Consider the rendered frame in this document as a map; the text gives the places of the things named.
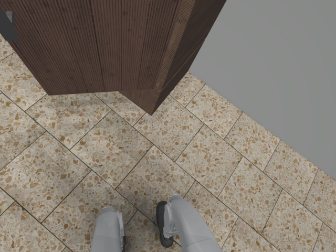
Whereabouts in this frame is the right robot shin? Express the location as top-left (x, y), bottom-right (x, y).
top-left (163, 194), bottom-right (182, 238)

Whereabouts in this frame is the handle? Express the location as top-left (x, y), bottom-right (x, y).
top-left (0, 6), bottom-right (18, 40)

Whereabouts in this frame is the cupboard door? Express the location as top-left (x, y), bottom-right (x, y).
top-left (0, 0), bottom-right (183, 96)

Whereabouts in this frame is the robot right thigh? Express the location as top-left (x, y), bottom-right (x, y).
top-left (164, 198), bottom-right (223, 252)

